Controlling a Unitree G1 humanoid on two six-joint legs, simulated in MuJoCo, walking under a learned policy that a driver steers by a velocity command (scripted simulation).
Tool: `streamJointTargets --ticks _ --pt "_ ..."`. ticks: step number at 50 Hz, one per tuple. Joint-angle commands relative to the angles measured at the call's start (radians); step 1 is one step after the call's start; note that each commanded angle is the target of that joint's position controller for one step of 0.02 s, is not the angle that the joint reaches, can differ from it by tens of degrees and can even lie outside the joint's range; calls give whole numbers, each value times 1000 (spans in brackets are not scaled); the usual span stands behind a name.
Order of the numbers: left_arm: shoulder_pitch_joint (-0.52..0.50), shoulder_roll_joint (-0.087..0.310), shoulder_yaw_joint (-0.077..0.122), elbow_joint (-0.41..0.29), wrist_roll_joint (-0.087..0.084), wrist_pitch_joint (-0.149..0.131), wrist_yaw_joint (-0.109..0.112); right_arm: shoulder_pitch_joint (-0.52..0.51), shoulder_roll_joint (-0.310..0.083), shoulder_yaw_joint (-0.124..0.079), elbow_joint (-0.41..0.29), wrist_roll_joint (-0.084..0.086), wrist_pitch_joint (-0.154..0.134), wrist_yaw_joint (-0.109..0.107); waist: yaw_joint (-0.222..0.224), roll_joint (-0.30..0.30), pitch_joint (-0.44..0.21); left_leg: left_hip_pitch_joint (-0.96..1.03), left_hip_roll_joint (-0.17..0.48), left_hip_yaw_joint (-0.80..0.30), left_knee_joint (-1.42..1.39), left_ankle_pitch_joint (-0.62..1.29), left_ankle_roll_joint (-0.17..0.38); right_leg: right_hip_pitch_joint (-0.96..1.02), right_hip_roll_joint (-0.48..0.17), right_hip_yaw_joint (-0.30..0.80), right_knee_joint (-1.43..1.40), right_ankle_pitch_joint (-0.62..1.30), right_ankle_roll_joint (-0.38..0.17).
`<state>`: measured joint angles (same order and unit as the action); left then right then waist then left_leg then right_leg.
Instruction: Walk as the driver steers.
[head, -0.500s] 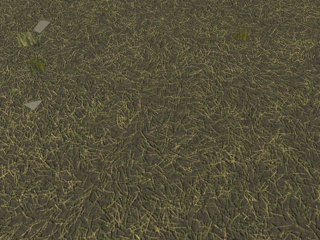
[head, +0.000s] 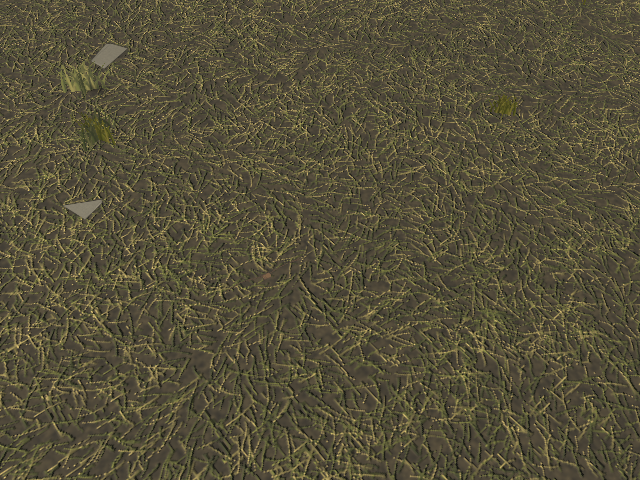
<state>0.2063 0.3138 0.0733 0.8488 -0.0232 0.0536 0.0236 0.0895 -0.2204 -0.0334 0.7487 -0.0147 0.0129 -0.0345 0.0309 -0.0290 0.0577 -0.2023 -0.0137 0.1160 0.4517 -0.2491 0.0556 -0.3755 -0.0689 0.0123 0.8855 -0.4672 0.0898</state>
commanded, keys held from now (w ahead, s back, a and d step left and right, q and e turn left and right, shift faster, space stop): e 0.20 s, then w+e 0.38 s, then w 0.12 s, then w+q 0.30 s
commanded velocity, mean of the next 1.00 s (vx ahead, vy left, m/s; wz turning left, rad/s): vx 0.28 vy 0.00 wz -0.32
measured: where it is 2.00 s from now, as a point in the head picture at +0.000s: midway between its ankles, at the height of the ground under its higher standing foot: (423, 314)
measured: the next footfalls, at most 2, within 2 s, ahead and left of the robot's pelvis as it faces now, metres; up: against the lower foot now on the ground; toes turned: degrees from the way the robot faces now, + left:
right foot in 0.18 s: +0.00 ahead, -0.13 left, +0.00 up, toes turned -10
left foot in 0.74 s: +0.32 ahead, +0.00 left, +0.00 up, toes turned -26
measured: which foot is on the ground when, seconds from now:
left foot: down 0.00-0.18, up 0.20-0.72, down 0.74-1.00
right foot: up 0.00-0.16, down 0.18-0.74, up 0.76-1.00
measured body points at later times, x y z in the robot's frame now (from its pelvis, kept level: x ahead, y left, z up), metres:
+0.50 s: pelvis +0.04 -0.06 +0.02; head +0.05 -0.11 +0.46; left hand +0.18 +0.20 -0.08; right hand +0.12 -0.39 -0.10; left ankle +0.19 +0.11 -0.68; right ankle -0.03 -0.12 -0.74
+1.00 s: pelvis +0.28 -0.10 +0.01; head +0.31 -0.10 +0.46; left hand +0.55 +0.07 -0.08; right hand +0.19 -0.36 -0.12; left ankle +0.28 +0.02 -0.74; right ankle +0.32 -0.28 -0.69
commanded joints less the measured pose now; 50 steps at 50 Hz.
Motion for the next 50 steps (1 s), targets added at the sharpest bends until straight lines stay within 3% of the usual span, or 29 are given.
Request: streamJointTargets --ticks 1,6,8,9,10,11,12,13,14,15,17,19,26,31,34,35,36,37,38,39,40,41,42,44,47,50 --pt "-59 87 18 -97 1 -11 -4 0 -209 -67 -46 1 -3 -10 -52 126 -68 128 339 -231 -147 349 209 -95 -23 -10 -3 -22 -9" --pt "-35 83 19 -121 -3 -7 -35 -30 -230 -78 -46 13 8 -8 -26 145 -119 143 347 -155 -79 480 177 11 3 -72 -146 31 -51" --pt "19 83 25 -111 -3 -5 -47 -51 -234 -82 -42 32 15 -9 15 147 -132 104 318 -94 5 426 115 125 36 -111 -338 187 -92" --pt "42 115 37 -109 4 -7 -43 -2 -214 -80 -20 37 16 -5 17 87 -127 39 267 -36 103 284 40 213 43 -63 -464 346 -132" --pt "64 230 66 -123 5 -11 -24 18 -166 -69 -31 2 12 1 -10 -162 -132 -196 154 65 368 -32 -66 372 -152 234 -527 701 -219" --pt "104 296 75 -132 29 -32 -30 -93 -148 -60 -97 -13 4 -2 32 -276 -156 -424 -14 -26 583 -465 -113 401 -343 542 -556 747 -443" --pt "116 248 65 -135 33 -60 -38 -118 -187 -73 -100 3 -3 3 56 -111 -182 -485 15 -156 694 -444 -99 417 -325 538 -606 469 -472" --pt "89 214 54 -129 17 -79 -39 -110 -203 -81 -96 27 -12 15 25 -90 -129 -531 47 -184 680 -329 -69 404 -268 480 -638 187 -411" --pt "52 182 47 -133 -1 -86 -33 -98 -221 -91 -73 32 -19 17 8 -51 -73 -561 70 -184 640 -224 -56 384 -223 447 -669 -29 -354" --pt "35 155 35 -136 -9 -88 -24 -96 -234 -95 -63 25 -26 16 4 -71 -36 -580 80 -190 590 -137 -57 379 -205 439 -699 -86 -329" --pt "54 150 28 -144 5 -93 -11 -88 -217 -94 -48 21 -47 24 -2 -92 -25 -545 66 -186 525 -5 -69 378 -163 402 -735 -33 -309" --pt "90 154 29 -140 12 -106 -4 -95 -202 -92 -39 20 -70 25 5 -71 -30 -538 56 -187 442 81 -84 402 -146 368 -738 80 -304" --pt "142 180 37 -127 3 -108 2 -156 -171 -75 -50 26 -107 40 36 -116 6 -438 29 -192 160 201 -139 308 -101 329 -714 169 -295" --pt "187 173 35 -115 -1 -101 1 -202 -171 -59 -71 34 -139 67 60 -115 11 -352 16 -175 41 191 -115 300 -114 361 -647 234 -296" --pt "190 160 31 -109 2 -96 -2 -138 -198 -63 -57 34 -154 75 26 -150 -10 -232 6 -141 14 153 -71 311 -136 384 -592 383 -279" --pt "176 151 27 -112 2 -94 -3 -76 -211 -70 -39 32 -158 73 -14 -151 -34 -144 -9 -120 -29 162 -46 308 -116 369 -536 486 -263" --pt "171 126 17 -115 9 -95 -3 31 -240 -84 -8 28 -159 66 -64 -139 -102 4 -4 -120 -34 167 -8 288 -72 322 -418 625 -239" --pt "157 83 -2 -135 24 -97 -3 202 -289 -96 16 16 -159 59 -141 -55 -243 245 137 -278 -10 113 71 177 -15 255 -146 585 -202" --pt "246 20 -19 -166 6 -113 -1 324 -388 -120 56 4 -149 64 -103 282 -351 535 341 -742 -103 -89 233 -165 159 151 215 148 -118" --pt "233 90 -10 -162 -7 -127 1 303 -292 -94 65 34 -151 78 -105 278 -288 524 379 -905 -209 -240 250 -326 140 186 339 -93 -116" --pt "150 142 4 -170 -18 -135 -7 236 -231 -73 53 43 -145 77 -100 202 -142 417 347 -770 -211 -245 220 -396 71 162 373 -19 -127" --pt "87 130 -2 -177 -10 -145 -10 197 -209 -64 36 32 -135 75 -95 131 -87 320 299 -660 -220 -159 205 -383 31 123 351 50 -133" --pt "39 120 -1 -191 10 -156 -15 175 -187 -55 31 26 -125 73 -84 95 -35 238 262 -594 -236 -58 202 -379 6 100 288 100 -128" --pt "27 96 -2 -205 27 -164 -25 166 -176 -46 23 20 -117 63 -54 128 -39 156 212 -522 -263 92 199 -304 -17 84 186 149 -110" --pt "-31 40 -24 -242 34 -165 -32 184 -216 -56 29 42 -109 41 -47 131 -24 65 187 -439 -288 193 207 -251 -3 33 -29 167 -65" --pt "-129 25 -35 -270 26 -172 -41 210 -249 -66 30 45 -98 29 -75 124 -23 -25 148 -379 -281 225 168 -120 44 10 -241 375 -43"
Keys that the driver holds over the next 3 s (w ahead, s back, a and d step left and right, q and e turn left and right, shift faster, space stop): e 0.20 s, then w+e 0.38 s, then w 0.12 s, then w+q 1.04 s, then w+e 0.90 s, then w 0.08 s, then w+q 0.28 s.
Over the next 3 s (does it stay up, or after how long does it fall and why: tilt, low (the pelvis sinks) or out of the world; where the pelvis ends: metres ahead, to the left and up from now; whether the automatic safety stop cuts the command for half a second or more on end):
stays up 1.37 -0.21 0.01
